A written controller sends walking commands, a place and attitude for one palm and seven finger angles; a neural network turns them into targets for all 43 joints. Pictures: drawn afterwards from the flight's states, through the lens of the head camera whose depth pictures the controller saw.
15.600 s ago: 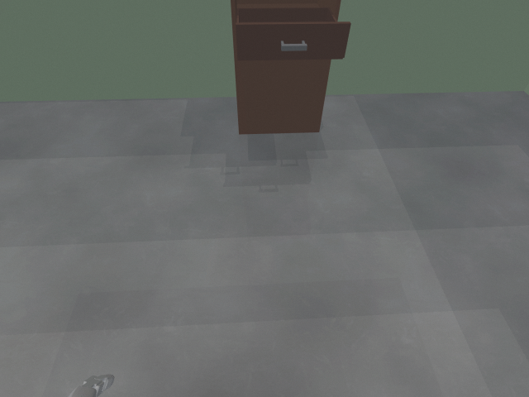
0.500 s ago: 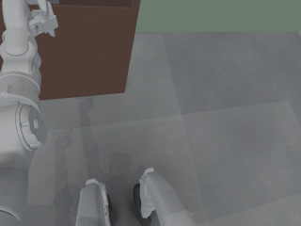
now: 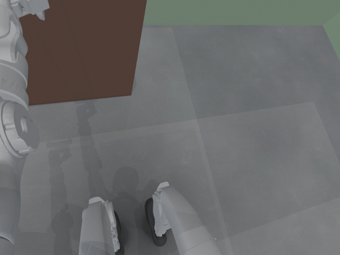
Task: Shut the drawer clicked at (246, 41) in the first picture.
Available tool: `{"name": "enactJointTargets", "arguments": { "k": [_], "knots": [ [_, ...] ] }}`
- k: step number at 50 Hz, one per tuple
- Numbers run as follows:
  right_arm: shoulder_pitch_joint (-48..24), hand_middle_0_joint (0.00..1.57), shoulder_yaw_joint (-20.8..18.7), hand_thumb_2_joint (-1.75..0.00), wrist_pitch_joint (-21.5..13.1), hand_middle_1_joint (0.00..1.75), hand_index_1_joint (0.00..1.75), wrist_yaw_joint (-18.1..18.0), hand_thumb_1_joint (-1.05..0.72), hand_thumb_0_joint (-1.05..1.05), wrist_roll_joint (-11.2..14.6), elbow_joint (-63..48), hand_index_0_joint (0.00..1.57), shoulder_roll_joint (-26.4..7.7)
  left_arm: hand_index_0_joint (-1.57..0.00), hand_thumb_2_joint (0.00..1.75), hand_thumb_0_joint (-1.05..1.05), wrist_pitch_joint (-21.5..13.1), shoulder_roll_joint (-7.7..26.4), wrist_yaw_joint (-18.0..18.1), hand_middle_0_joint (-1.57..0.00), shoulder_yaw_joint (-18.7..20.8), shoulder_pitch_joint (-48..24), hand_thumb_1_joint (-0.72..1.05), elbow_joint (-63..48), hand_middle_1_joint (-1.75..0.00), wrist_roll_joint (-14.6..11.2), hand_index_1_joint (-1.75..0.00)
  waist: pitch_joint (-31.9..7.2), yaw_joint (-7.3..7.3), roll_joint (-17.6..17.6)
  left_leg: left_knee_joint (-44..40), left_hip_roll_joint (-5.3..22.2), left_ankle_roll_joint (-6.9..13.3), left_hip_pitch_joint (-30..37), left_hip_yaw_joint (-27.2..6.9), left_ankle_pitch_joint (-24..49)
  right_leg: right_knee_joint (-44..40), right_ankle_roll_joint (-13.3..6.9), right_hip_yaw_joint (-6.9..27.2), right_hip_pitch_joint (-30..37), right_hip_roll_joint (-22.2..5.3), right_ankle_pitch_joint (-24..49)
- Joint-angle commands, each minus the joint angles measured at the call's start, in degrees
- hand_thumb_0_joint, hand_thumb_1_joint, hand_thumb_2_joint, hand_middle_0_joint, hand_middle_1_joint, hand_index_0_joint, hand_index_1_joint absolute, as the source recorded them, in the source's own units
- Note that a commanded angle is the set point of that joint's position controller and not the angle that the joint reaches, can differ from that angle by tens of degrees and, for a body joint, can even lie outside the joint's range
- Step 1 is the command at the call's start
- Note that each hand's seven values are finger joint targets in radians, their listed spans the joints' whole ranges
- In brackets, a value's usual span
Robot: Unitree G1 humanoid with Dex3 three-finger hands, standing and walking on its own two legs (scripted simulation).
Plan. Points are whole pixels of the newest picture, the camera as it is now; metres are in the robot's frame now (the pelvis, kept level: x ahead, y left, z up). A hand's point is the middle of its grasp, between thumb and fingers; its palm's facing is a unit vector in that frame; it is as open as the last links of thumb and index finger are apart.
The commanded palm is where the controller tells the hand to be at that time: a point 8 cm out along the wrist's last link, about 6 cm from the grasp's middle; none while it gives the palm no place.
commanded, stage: pull the fist back off the drawer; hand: left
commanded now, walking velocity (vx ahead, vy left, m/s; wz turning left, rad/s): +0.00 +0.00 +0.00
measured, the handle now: out of the picture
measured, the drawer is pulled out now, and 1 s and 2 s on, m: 0.00 0.00 0.00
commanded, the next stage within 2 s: draw the hand back to the body in 0.38 s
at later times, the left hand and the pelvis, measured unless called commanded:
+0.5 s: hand out of the picture +0.61 +0.14 +0.08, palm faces +0.05 -1.00 -0.03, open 3.3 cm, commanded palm +0.57 +0.17 +0.08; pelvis +0.04 +0.00 +0.03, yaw +1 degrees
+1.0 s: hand out of the picture +0.44 +0.18 +0.18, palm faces -0.01 -1.00 -0.04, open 3.3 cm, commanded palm +0.40 +0.23 +0.19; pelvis +0.08 +0.00 +0.11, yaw +4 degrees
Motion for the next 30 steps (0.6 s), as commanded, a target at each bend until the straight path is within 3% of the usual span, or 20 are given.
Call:
{"name": "enactJointTargets", "arguments": {
  "k": [1, 4, 7, 10, 14, 15, 16, 19, 21, 22, 24, 25, 27, 29, 30],
  "knots": [
    [14.0, 0.2, -5.1, -0.9, -0.1, 0.3, 0.3, -0.6, -0.9, 0.0, -0.2, -0.4, 0.2, -13.8, -1.4, 0.9, 0.0, -3.7, 9.7, 2.2, -1.4, 3.7, -33.8, 0.9, -16.7, -1.6, -2.0, -1.6, -35.1, -2.28, 17.2, -11.3, 1.1, -0.9, 35.9, -10.0, 7.1, -9.1, 0.3, 4.8, 8.3, 0.5, 3.1],
    [13.6, 0.2, -5.4, -0.9, 0.2, 0.3, 0.3, 0.0, -0.9, 0.0, -0.2, -0.4, 0.2, -13.5, -1.4, 0.9, 0.0, -3.7, 6.9, 1.9, -1.4, 2.5, -31.3, 0.9, -18.5, -1.6, -2.3, -1.6, -35.2, -1.33, 18.1, -11.9, 1.3, -1.4, 38.5, -10.4, 8.8, -9.0, 0.2, 4.5, 7.8, 0.4, 4.1],
    [13.5, 0.2, -6.0, -0.9, 0.7, 0.3, 0.3, 0.4, -0.9, 0.0, -0.1, -0.9, 0.2, -13.4, -1.4, 0.9, 0.0, -4.5, 7.6, 1.7, -1.4, 4.3, -27.1, 0.9, -22.3, -1.6, -3.0, -1.6, -38.3, 0.78, 18.0, -12.3, 1.5, -1.8, 42.0, -10.5, 12.9, -9.0, 0.1, 4.3, 9.8, 0.4, 5.9],
    [13.0, 0.2, -6.4, -0.9, 1.2, 0.3, 0.3, 1.0, -0.9, 0.0, 0.1, -1.2, 0.2, -12.8, -1.4, 0.9, 0.0, -4.8, 4.0, 1.4, -1.4, 3.0, -22.5, 0.9, -23.6, -1.6, -3.6, -1.6, -38.3, 1.47, 17.3, -12.3, 1.4, -1.8, 43.4, -9.6, 16.5, -9.6, 0.1, 4.5, 11.4, 0.4, 7.7],
    [12.3, 0.2, -6.8, -0.9, 2.6, 0.3, 0.3, 1.3, -0.9, 0.0, 0.7, -1.9, 0.2, -12.5, -1.4, 0.9, 0.0, -4.7, 3.7, 1.2, -1.4, 3.8, -14.4, 0.9, -24.3, -1.6, -4.2, -1.6, -37.0, 3.45, 13.6, -12.8, 0.9, -1.7, 41.5, -7.1, 19.4, -11.0, 0.1, 4.9, 17.0, 0.6, 9.9],
    [12.3, 0.2, -6.9, -0.9, 2.7, 0.3, 0.3, 1.3, -0.9, 0.0, 0.6, -1.9, 0.2, -12.4, -1.4, 0.9, 0.0, -5.1, 3.3, 1.3, -1.4, 3.9, -14.1, 0.9, -24.9, -1.6, -4.3, -1.6, -37.1, 3.41, 13.5, -12.8, 1.0, -1.6, 42.3, -7.0, 20.8, -10.9, 0.2, 4.8, 17.1, 0.6, 11.0],
    [12.1, 0.2, -7.1, -0.9, 3.0, 0.3, 0.3, 1.4, -0.9, 0.0, 0.8, -1.9, 0.2, -12.2, -1.4, 0.9, 0.0, -5.2, 0.9, 1.1, -1.4, 2.2, -13.9, 0.9, -25.7, -1.6, -4.6, -1.6, -36.7, 3.05, 13.5, -12.9, 0.9, -1.7, 43.1, -6.8, 22.2, -11.3, 0.3, 4.9, 17.3, 0.6, 12.2],
    [11.9, 0.2, -7.4, -0.9, 3.6, 0.3, 0.3, 1.3, -0.9, 0.0, 1.0, -1.7, 0.2, -11.9, -1.4, 0.9, 0.0, -5.6, 1.3, 0.9, -1.4, 3.7, -11.0, 0.9, -24.3, -1.6, -5.7, -1.6, -34.9, 3.35, 8.6, -12.5, 0.3, -1.1, 38.8, -4.8, 22.0, -12.3, 0.6, 5.9, 22.3, 0.8, 14.5],
    [11.9, 0.2, -7.5, -0.9, 3.8, 0.3, 0.3, 1.3, -0.9, 0.0, 1.0, -1.6, 0.2, -11.5, -1.4, 0.9, 0.0, -6.4, -1.4, 0.4, -1.4, 2.1, -10.9, 0.9, -24.0, -1.6, -6.3, -1.6, -33.8, 2.91, 8.8, -12.5, 0.1, -1.0, 39.2, -4.5, 23.5, -12.3, 0.6, 6.0, 22.4, 0.7, 16.5],
    [11.8, 0.2, -7.6, -0.9, 4.0, 0.3, 0.3, 1.3, -0.9, 0.0, 1.0, -1.4, 0.2, -11.4, -1.4, 0.9, 0.0, -6.8, -1.2, 0.3, -1.4, 2.6, -9.7, 0.9, -23.4, -1.6, -6.3, -1.6, -33.3, 3.49, 8.0, -12.2, -0.1, -1.0, 38.3, -3.9, 24.0, -12.3, 0.6, 6.2, 23.3, 0.7, 17.4],
    [11.7, 0.2, -7.8, -0.9, 4.2, 0.3, 0.3, 1.2, -0.9, 0.0, 1.0, -1.4, 0.2, -11.3, -1.4, 0.9, 0.0, -7.3, -1.6, -0.1, -1.4, 2.5, -8.8, 0.9, -22.6, -1.6, -6.5, -1.6, -32.6, 3.3, 6.4, -11.8, -0.3, -0.7, 36.7, -3.2, 23.9, -12.5, 0.7, 6.7, 24.8, 0.7, 18.7],
    [11.7, 0.2, -7.9, -0.9, 4.5, 0.3, 0.3, 1.3, -0.9, 0.0, 1.1, -2.3, 0.2, -11.4, -1.4, 0.9, 0.0, -8.2, 0.8, -0.3, -1.4, 4.7, -5.9, 0.9, -26.3, -1.6, -6.9, -1.6, -36.0, 5.72, 8.2, -12.6, -0.5, -0.9, 39.6, -2.8, 26.9, -12.3, 0.4, 6.9, 27.9, 0.6, 21.5],
    [9.9, 0.2, -8.7, -0.9, 5.1, 0.3, 0.3, 1.5, -0.9, 0.0, 1.9, -5.2, 0.2, -10.8, -1.4, 0.9, 0.0, -9.3, 1.5, -1.3, -1.4, 5.8, 1.5, 0.9, -37.0, -1.6, -8.3, -1.6, -46.7, 10.34, 13.7, -14.8, -0.9, -1.8, 48.9, -1.9, 36.0, -12.9, 0.0, 7.4, 35.3, 0.2, 29.7],
    [8.5, 0.2, -9.1, -0.9, 5.3, 0.3, 0.3, 1.9, -0.9, 0.0, 3.0, -7.3, 0.2, -10.2, -1.4, 0.9, 0.0, -8.4, 0.0, -2.3, -1.4, 5.0, 11.2, 0.9, -45.3, -1.6, -10.0, -1.6, -51.1, 12.78, 12.9, -17.0, -1.1, -2.1, 53.2, -1.1, 42.0, -14.7, 0.2, 7.8, 43.0, 0.1, 37.2],
    [8.6, 0.2, -9.4, -0.9, 5.4, 0.3, 0.3, 1.9, -0.9, 0.0, 3.5, -7.8, 0.2, -10.0, -1.4, 0.9, 0.0, -7.0, -1.6, -2.8, -1.4, 4.2, 17.3, 0.9, -46.1, -1.6, -10.6, -1.6, -50.4, 13.02, 10.1, -17.8, -1.2, -1.9, 53.4, -0.8, 43.9, -15.4, 0.3, 7.6, 45.6, 0.2, 40.5]
  ]
}}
